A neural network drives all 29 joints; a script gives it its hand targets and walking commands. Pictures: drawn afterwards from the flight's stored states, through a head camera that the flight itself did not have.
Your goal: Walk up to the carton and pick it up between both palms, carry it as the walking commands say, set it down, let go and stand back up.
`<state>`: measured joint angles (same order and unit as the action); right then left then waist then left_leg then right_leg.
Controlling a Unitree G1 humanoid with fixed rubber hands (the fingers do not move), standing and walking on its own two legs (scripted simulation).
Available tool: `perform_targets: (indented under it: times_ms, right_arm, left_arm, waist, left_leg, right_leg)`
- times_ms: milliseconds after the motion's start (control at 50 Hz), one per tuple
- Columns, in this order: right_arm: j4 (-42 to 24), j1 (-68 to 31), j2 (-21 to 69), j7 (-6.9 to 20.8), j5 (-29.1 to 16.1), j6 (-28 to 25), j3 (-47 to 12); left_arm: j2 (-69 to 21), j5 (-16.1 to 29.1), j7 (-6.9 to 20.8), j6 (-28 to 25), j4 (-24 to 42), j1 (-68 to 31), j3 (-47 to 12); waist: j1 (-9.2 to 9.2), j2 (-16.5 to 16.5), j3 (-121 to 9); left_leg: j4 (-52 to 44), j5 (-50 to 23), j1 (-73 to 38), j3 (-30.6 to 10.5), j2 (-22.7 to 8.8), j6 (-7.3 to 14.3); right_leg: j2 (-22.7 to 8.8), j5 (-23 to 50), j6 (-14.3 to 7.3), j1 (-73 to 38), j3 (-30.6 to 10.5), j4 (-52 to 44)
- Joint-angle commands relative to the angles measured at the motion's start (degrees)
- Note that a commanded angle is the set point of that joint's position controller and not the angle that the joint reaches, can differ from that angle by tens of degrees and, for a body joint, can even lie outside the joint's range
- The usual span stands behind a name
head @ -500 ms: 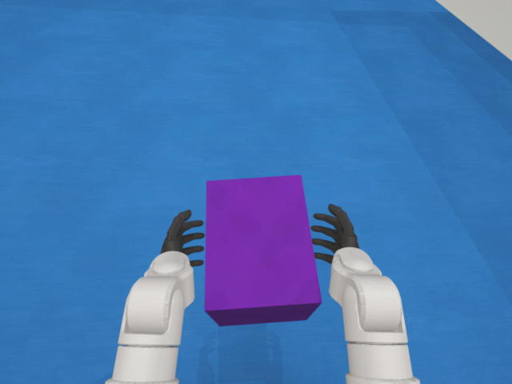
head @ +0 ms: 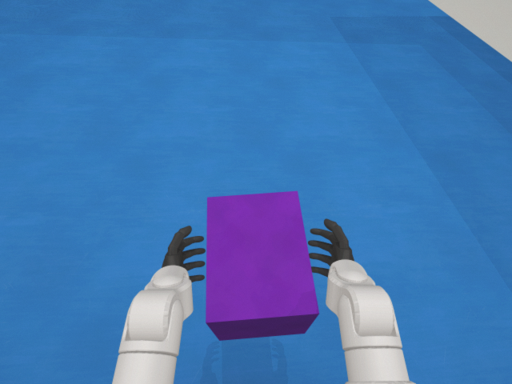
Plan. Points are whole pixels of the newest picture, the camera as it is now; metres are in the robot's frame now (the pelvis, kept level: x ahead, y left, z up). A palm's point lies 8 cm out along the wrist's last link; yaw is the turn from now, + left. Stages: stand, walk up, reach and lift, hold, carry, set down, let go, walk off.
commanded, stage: carry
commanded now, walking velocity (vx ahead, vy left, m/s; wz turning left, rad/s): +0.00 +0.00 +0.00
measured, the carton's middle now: (257, 267) +0.35 +0.00 -0.05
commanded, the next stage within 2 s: none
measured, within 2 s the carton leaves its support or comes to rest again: neither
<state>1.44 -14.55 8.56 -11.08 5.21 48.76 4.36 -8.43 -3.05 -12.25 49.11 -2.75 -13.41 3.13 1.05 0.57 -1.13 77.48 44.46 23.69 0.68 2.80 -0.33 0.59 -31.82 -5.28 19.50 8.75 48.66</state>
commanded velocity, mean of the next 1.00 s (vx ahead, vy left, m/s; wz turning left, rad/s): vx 0.00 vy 0.00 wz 0.00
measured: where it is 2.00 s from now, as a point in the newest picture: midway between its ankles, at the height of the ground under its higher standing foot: (251, 207)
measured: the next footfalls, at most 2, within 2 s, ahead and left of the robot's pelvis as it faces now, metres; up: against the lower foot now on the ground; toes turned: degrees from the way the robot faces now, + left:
left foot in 0.10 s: +0.10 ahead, +0.11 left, +0.00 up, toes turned -1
right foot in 0.34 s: +0.29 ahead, -0.07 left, +0.00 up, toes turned -6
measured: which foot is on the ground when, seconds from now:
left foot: up 0.00-0.08, down 0.10-0.36, up 0.38-0.56, down 0.58-0.84, up 0.86-1.00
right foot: down 0.00-0.10, up 0.12-0.32, down 0.34-0.60, up 0.62-0.78, down 0.80-1.00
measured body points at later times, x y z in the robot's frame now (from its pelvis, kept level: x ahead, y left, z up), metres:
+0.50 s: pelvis +0.31 +0.02 +0.01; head +0.33 +0.02 +0.46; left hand +0.61 +0.15 +0.02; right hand +0.62 -0.11 +0.03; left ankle +0.21 +0.11 -0.63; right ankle +0.25 -0.06 -0.69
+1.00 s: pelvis +0.57 +0.01 +0.01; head +0.60 +0.00 +0.46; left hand +0.89 +0.14 +0.03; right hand +0.89 -0.12 +0.03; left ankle +0.53 +0.12 -0.66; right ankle +0.44 -0.06 -0.69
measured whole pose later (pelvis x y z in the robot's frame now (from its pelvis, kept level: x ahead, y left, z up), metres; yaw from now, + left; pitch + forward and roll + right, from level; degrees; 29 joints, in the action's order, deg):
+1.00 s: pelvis +0.57 +0.01 +0.01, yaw -1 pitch +3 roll +2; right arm 4.6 -13.5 8.3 -9.4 5.3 43.0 3.8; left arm -8.7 -4.8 -9.6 43.2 -8.0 -14.7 6.1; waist 0.4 0.7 -0.2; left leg 57.6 31.4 26.7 2.3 2.0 1.8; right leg -1.1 -34.6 -3.4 11.8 5.7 43.7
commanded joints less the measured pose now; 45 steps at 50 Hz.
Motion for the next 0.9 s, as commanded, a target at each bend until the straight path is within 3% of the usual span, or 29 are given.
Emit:
perform_targets:
  times_ms: [0,20,40,60,80,100,160,220,240,260,300,320,340,360,400,420,480,520,540,560,580,620,680,760,780,800,820,860,880]
  right_arm:
    - [-5.22,-20.05,39.24,10.48,-10.33,-6.98,-18.46]
    - [0.97,-19.61,36.41,10.62,-7.2,-8.73,-14.81]
    - [-12.79,-22.17,43.9,10.35,-12.84,-8.22,-23.03]
    - [-5.84,-15.91,43.78,10.96,-10.51,-7.54,-21.24]
    - [-5.29,-15.94,42.36,10.86,-11.06,-7.54,-21.92]
    - [1.23,-20.34,36.74,10.82,-7.77,-9.21,-17.21]
    - [-6.63,-18.67,42.63,10.67,-10.94,-7.88,-23.67]
    - [-16.07,-14.09,46.22,8.91,-15.69,-5.2,-27.6]
    - [-7.37,-15.31,39.8,8.98,-11.34,-5.32,-23.28]
    - [-21.44,-14.56,45.25,8.11,-16.19,-3.74,-29.63]
    - [-16.37,-16.98,43.98,8.47,-12.03,-1.36,-28.14]
    - [-4.44,-15.07,38.17,8.49,-8.46,-1.19,-21.17]
    - [9.1,-8.94,31.48,9.17,-4.14,-1.99,-15.76]
    - [4.21,-14.47,32.78,10.34,-6.15,-4.29,-17.25]
    - [-9.15,-23.4,44.29,12.78,-12.54,-5.29,-26.73]
    - [7.94,-24.27,37.9,12.99,-6.25,-7.66,-17.26]
    - [-8.34,-26.0,45.91,12.11,-12.35,-8.36,-25.05]
    - [-6.36,-21.95,48.89,12.26,-11.69,-6.83,-27.2]
    - [-2.35,-18.82,46.81,12.95,-9.9,-6.83,-25.76]
    - [-3.19,-19.33,44.45,13.09,-10.79,-7.38,-24.7]
    - [-0.3,-23.14,43.16,13.69,-9.76,-8.17,-23.95]
    - [3.27,-17.26,44.99,13.67,-8.06,-6.92,-24.57]
    - [-14.26,-27.76,45.36,12.15,-13.04,-7.84,-29.21]
    - [-3.73,-19.08,43.59,11.7,-8.51,-4.9,-26.04]
    - [-6.1,-19.3,44.33,11.65,-9.92,-4.8,-27.35]
    - [-7.12,-20.42,43.83,12.15,-9.5,-5.36,-27.1]
    - [-2.74,-23.42,45.25,13.33,-9.71,-5.54,-27.59]
    - [1.22,-22.51,47.1,14.37,-9.06,-6.68,-26.7]
    - [3.55,-24.07,46.5,14.97,-8.14,-8.32,-26.56]
  left_arm:
    - [-41.83,8.41,10.67,-7.82,14.14,-26.68,-21.73]
    - [-39.95,6.85,11.2,-9.07,5.98,-24.72,-19.64]
    - [-46.73,12.46,11.07,-8.48,18.36,-26.93,-27.06]
    - [-46.63,10.96,11.5,-7.91,11.35,-22.36,-25.9]
    - [-45.07,9.99,11.21,-7.46,9.77,-19.71,-25.67]
    - [-39.29,5.71,11.95,-8.75,0.89,-21.69,-18.75]
    - [-45.54,10.07,11.9,-8.19,8.91,-21.74,-25.18]
    - [-45.89,14.47,10.18,-6.14,24.53,-21.35,-28.88]
    - [-39.81,8.59,10.41,-5.34,9.99,-15.62,-22.51]
    - [-44.27,14.71,9.92,-3.91,25.78,-17.6,-29.27]
    - [-43.82,11.86,10.99,-1.56,18.36,-20.14,-27.26]
    - [-39.73,8.3,11.05,-1.72,7.59,-18.84,-20.68]
    - [-33.05,2.23,11.41,-2.73,-7.73,-7.25,-13.51]
    - [-37.28,2.39,11.7,-4.74,-7.85,-10.1,-14.51]
    - [-49.16,8.8,13.37,-5.85,7.03,-22.16,-25.48]
    - [-41.96,4.04,13.96,-8.38,-4.22,-28.49,-18.26]
    - [-48.3,10.1,13.12,-10.26,15.09,-31.69,-25.53]
    - [-51.23,10.35,13.55,-7.9,9.92,-24.56,-28.32]
    - [-49.27,8.94,14.1,-7.72,4.98,-21.53,-26.88]
    - [-47.26,8.77,13.83,-7.87,5.47,-20.99,-25.85]
    - [-44.27,6.55,14.34,-8.41,3.39,-25.35,-23.65]
    - [-45.45,6.84,14.96,-7.67,0.54,-21.83,-23.97]
    - [-45.59,10.66,14.66,-8.1,11.86,-26.22,-25.88]
    - [-42.71,9.19,14.64,-5.92,8.18,-24.82,-23.96]
    - [-44.19,9.16,14.67,-5.72,8.09,-21.33,-23.88]
    - [-44.73,8.07,14.8,-6.43,6.82,-20.03,-23.62]
    - [-46.36,5.79,15.62,-5.95,-3.85,-17.16,-22.07]
    - [-47.01,6.46,16.37,-7.17,-3.62,-22.63,-22.49]
    - [-46.05,6.31,16.96,-9.76,-1.85,-27.31,-21.86]
  waist:
    - [0.06,6.89,-16.15]
    - [-0.73,11.0,-21.09]
    - [-2.1,11.06,-24.45]
    - [-2.76,5.06,-27.26]
    - [-2.78,-14.98,-27.92]
    - [-3.46,-17.65,-26.83]
    - [-3.54,-6.73,-14.01]
    - [-3.84,-16.93,-22.21]
    - [-3.36,-14.8,-22.49]
    - [-3.54,-14.23,-21.94]
    - [-1.85,-10.44,-25.02]
    - [-0.18,-4.74,-25.01]
    - [2.95,10.2,-29.05]
    - [2.36,20.79,-28.4]
    - [1.83,4.84,-18.48]
    - [1.23,0.71,-15.93]
    - [-0.42,10.44,-17.87]
    - [-1.28,12.16,-23.54]
    - [-1.5,4.22,-26.57]
    - [-1.67,-13.78,-29.5]
    - [-2.12,-17.68,-27.76]
    - [-2.82,-7.9,-20.19]
    - [-2.25,-14.37,-21.95]
    - [-0.73,-9.86,-27.41]
    - [0.32,0.47,-29.64]
    - [2.87,14.05,-31.36]
    - [2.47,19.98,-27.99]
    - [1.57,9.05,-17.89]
    - [1.48,11.3,-15.96]
  left_leg:
    - [-34.7,-5.35,17.35,-6.22,-5.87,0.73]
    - [-42.88,-19.5,7.14,-0.17,-2.82,-0.96]
    - [-48.07,-35.52,-3.83,4.1,-0.3,-2.54]
    - [-50.21,-65.01,-19.55,-3.36,-4.06,-0.01]
    - [-43.09,-121.31,-37.6,-20.65,-16.67,8.67]
    - [-40.6,-134.87,-44.85,-23.7,-18.41,14.62]
    - [-43.37,-115.75,-41.31,-20.96,-16.22,11.57]
    - [-37.56,-123.19,-55.06,-16.29,-13.57,7.25]
    - [-37.73,-123.57,-52.65,-16.77,-14.04,6.87]
    - [-36.39,-123.21,-49.32,-12.63,-11.26,6.18]
    - [-30.2,-115.75,-30.7,-6.5,-9.42,4.93]
    - [-18.87,-102.89,-15.16,-1.81,-7.46,0.93]
    - [7.57,-59.66,3.27,3.75,0.15,-3.85]
    - [12.35,-6.09,17.17,-0.65,6.43,-4.87]
    - [5.13,-2.1,20.87,-5.76,1.4,-0.19]
    - [-6.02,-0.27,23.32,-4.81,-1.66,2.25]
    - [-37.89,-13.98,3.14,0.01,-4.32,1.3]
    - [-49.14,-29.84,-9.68,2.19,-2.2,0.86]
    - [-49.85,-62.65,-19.88,-4.99,-6.17,2.56]
    - [-43.84,-114.05,-34.2,-17.49,-17.58,7.48]
    - [-40.61,-130.24,-38.65,-19.48,-19.78,13.65]
    - [-41.35,-121.73,-43.16,-20.57,-19.02,14.37]
    - [-38.24,-115.03,-46.51,-14.08,-14.51,10.34]
    - [-29.53,-114.61,-29.03,-5.32,-10.14,6.59]
    - [-16.01,-90.78,-12.12,0.41,-6.51,3.04]
    - [2.18,-40.07,8.31,3.2,0.95,-1.31]
    - [3.55,-7.1,19.37,0.1,2.49,-0.79]
    - [-6.66,-5.03,23.63,-1.8,-1.26,2.38]
    - [-11.83,-4.67,27.59,-0.24,-1.9,2.63]
  right_leg:
    - [-17.21,83.34,-4.8,-30.56,-21.47,-9.02]
    - [-12.58,84.23,-1.36,-29.78,-11.79,-2.79]
    - [-10.76,75.49,0.76,-25.09,-6.76,2.24]
    - [-7.79,57.3,3.86,-10.76,-2.69,11.61]
    - [0.09,18.08,6.88,10.35,-2.55,25.71]
    - [5.1,-5.42,6.68,19.83,-5.84,31.06]
    - [1.9,-6.58,5.15,33.02,-7.33,22.71]
    - [1.43,-4.17,4.14,38.5,-3.03,15.79]
    - [1.37,0.34,3.46,34.95,-2.25,11.1]
    - [2.74,4.2,3.98,30.02,0.07,0.95]
    - [4.19,20.64,3.14,4.61,2.02,-14.8]
    - [-0.75,50.55,-0.59,-13.65,-3.63,-13.89]
    - [-12.86,100.06,-11.91,-32.74,-19.88,-10.77]
    - [-21.63,127.1,-20.29,-42.91,-34.3,-9.61]
    - [-21.66,101.28,-17.56,-31.63,-35.16,-15.27]
    - [-20.03,93.22,-13.21,-30.89,-31.21,-15.23]
    - [-13.65,78.64,-4.34,-21.06,-14.41,-12.17]
    - [-10.69,71.27,-1.64,-18.45,-8.87,-5.69]
    - [-8.22,56.78,1.82,-10.95,-6.25,4.16]
    - [-2.61,21.49,5.85,4.97,-3.67,14.47]
    - [2.16,-4.15,5.94,12.41,-5.56,18.51]
    - [2.22,-6.49,4.73,26.42,-4.72,15.29]
    - [-0.37,-0.38,4.54,27.05,-3.45,2.75]
    - [0.28,24.05,2.37,-0.34,-1.37,-14.18]
    - [-5.23,60.45,-2.03,-19.65,-9.07,-13.19]
    - [-16.98,107.69,-12.76,-36.74,-23.24,-10.19]
    - [-22.24,122.98,-16.84,-43.59,-29.95,-10.88]
    - [-18.79,109.37,-11.22,-38.77,-28.55,-14.66]
    - [-17.2,107.94,-8.38,-40.51,-26.86,-14.26]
